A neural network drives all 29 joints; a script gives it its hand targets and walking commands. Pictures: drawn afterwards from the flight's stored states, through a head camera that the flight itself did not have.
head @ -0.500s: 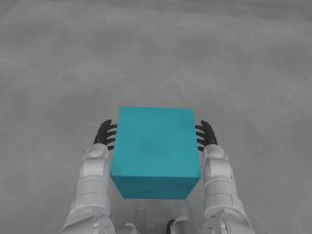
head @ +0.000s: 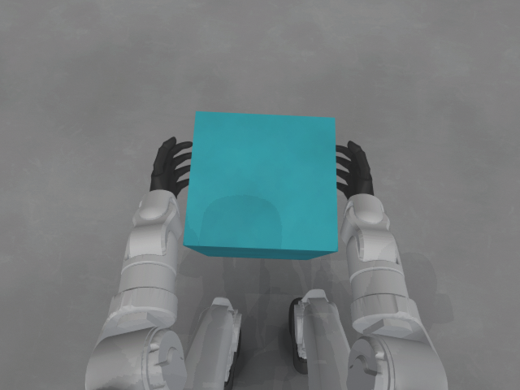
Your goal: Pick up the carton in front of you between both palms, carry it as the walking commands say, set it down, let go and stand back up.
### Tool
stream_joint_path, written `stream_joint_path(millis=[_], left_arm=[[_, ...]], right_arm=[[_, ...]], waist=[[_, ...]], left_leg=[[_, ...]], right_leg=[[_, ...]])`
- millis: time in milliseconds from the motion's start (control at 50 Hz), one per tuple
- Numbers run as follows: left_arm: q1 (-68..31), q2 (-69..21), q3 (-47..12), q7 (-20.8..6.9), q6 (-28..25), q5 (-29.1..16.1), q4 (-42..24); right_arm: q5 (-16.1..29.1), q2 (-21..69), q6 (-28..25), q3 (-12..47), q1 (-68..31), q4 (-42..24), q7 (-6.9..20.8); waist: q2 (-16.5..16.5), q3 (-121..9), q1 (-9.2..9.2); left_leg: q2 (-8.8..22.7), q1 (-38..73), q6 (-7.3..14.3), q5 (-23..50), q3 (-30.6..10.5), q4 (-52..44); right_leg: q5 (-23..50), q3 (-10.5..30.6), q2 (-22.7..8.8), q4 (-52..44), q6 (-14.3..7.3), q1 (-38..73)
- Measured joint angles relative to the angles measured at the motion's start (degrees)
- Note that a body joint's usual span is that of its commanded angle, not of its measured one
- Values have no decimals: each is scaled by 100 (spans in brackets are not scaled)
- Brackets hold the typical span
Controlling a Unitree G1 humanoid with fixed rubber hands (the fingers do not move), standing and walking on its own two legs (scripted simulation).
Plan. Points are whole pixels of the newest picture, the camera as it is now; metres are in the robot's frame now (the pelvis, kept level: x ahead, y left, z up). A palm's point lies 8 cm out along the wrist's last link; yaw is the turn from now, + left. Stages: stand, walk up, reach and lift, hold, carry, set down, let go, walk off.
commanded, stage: set down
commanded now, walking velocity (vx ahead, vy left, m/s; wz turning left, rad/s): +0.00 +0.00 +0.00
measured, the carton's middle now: (260, 198) +0.43 +0.01 -0.15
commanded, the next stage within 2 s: none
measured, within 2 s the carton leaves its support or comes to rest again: rests again in 1.54 s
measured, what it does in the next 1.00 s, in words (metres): lowers itself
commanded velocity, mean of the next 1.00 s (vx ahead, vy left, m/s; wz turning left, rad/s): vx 0.00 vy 0.00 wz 0.00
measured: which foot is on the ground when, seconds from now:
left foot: down 0.00-1.00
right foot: down 0.00-1.00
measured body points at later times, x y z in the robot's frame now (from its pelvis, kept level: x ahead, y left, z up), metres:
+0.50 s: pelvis -0.03 +0.01 -0.13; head +0.27 -0.01 +0.20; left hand +0.46 +0.17 -0.24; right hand +0.47 -0.13 -0.25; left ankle +0.04 +0.12 -0.58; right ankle +0.10 -0.11 -0.58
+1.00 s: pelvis -0.05 +0.00 -0.22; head +0.32 +0.00 +0.04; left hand +0.49 +0.17 -0.39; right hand +0.52 -0.14 -0.39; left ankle +0.04 +0.12 -0.58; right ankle +0.10 -0.11 -0.58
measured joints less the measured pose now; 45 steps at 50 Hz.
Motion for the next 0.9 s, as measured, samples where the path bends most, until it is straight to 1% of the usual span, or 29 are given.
stream_joint_path(millis=[40,100,140,180,240,300,360,420,500,520,580,620,700,760,800,860,900], left_arm=[[-126,-14,88,23,4,98,134],[-376,49,211,20,64,267,305],[-583,99,292,26,105,302,389],[-718,153,278,76,102,183,379],[-862,260,59,198,82,-22,237],[-1153,352,47,275,103,-120,301],[-1399,405,73,314,163,-195,330],[-1606,408,118,341,153,-151,433],[-1822,464,186,369,246,-102,538],[-1883,487,157,403,258,-135,573],[-2009,568,-35,517,274,-361,506],[-2176,619,-73,566,254,-423,551],[-2565,774,-55,589,198,-427,697],[-2822,911,-23,577,202,-449,893],[-2897,965,-68,564,241,-402,895],[-2966,1047,-136,584,275,-503,921],[-3075,1129,-162,607,332,-626,964]], right_arm=[[21,-52,31,-55,-123,137,12],[-127,-65,22,-253,-439,433,51],[-218,-101,39,-350,-692,576,70],[-243,-185,40,-291,-889,624,67],[-22,-332,-22,-143,-1115,608,19],[100,-450,-23,-197,-1454,741,14],[154,-584,34,-136,-1697,801,3],[205,-707,116,-106,-1869,816,11],[101,-793,123,-176,-2160,1100,48],[141,-818,140,-190,-2212,1115,44],[324,-993,137,22,-2328,1078,22],[436,-1112,132,105,-2506,1142,-11],[577,-1272,153,139,-2994,1320,-45],[500,-1341,131,127,-3329,1598,-69],[529,-1381,157,198,-3394,1598,-90],[578,-1414,127,264,-3481,1692,-131],[548,-1469,102,306,-3645,1883,-135]], waist=[[-62,-77,37],[-153,-75,49],[-181,23,57],[-170,104,31],[-144,207,-1],[-84,340,-8],[-46,452,-39],[-13,547,-25],[-28,719,-76],[-34,777,-79],[-32,941,-83],[-30,1080,-79],[-75,1378,-49],[-82,1602,-62],[-81,1724,-50],[-56,1839,-43],[-30,1994,-89]], left_leg=[[16,-233,15,-71,47,219],[7,-590,20,-142,106,527],[-7,-825,11,-173,113,746],[-40,-1098,-2,-203,90,980],[-76,-1502,-24,-272,63,1372],[-94,-1854,-29,-341,62,1741],[-111,-2171,-18,-385,101,2044],[-114,-2452,0,-428,147,2313],[-128,-2778,5,-472,220,2622],[-132,-2856,0,-481,227,2699],[-152,-3093,-24,-518,240,2964],[-162,-3225,-42,-544,239,3146],[-139,-3467,-81,-579,258,3469],[-147,-3596,-109,-612,271,3691],[-146,-3687,-125,-642,269,3833],[-146,-3853,-141,-692,284,4045],[-167,-3920,-151,-712,301,4172]], right_leg=[[-38,33,29,208,21,-252],[-83,75,41,525,31,-636],[-104,71,36,733,34,-871],[-133,38,9,950,30,-1128],[-187,-8,-16,1304,30,-1515],[-226,-30,-20,1630,41,-1856],[-248,-9,-21,1918,68,-2179],[-264,21,-9,2174,97,-2473],[-285,74,0,2502,113,-2831],[-289,76,0,2581,110,-2915],[-311,73,-8,2846,104,-3166],[-325,61,-11,3025,97,-3308],[-297,54,28,3334,77,-3591],[-302,50,30,3561,59,-3746],[-312,37,36,3698,46,-3853],[-327,35,45,3904,36,-4043],[-346,44,32,4042,28,-4120]])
